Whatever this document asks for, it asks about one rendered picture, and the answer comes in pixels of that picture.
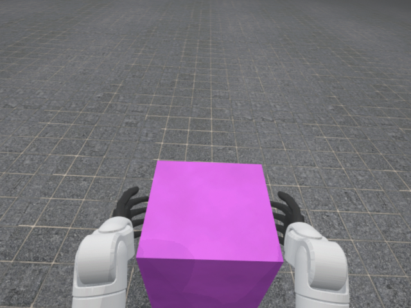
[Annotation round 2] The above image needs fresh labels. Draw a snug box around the left robot hand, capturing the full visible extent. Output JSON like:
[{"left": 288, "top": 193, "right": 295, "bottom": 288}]
[{"left": 113, "top": 186, "right": 149, "bottom": 238}]

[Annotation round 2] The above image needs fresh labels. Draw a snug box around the right robot forearm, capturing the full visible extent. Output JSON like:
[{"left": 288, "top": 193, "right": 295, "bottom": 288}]
[{"left": 284, "top": 222, "right": 350, "bottom": 308}]

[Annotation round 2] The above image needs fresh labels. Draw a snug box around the carton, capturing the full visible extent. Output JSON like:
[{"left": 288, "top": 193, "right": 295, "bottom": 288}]
[{"left": 136, "top": 160, "right": 284, "bottom": 308}]

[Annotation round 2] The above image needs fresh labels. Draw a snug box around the right robot hand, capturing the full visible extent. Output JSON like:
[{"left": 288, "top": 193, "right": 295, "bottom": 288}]
[{"left": 270, "top": 191, "right": 304, "bottom": 246}]

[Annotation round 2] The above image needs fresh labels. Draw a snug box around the left robot forearm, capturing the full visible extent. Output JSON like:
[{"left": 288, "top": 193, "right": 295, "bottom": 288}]
[{"left": 72, "top": 216, "right": 135, "bottom": 308}]

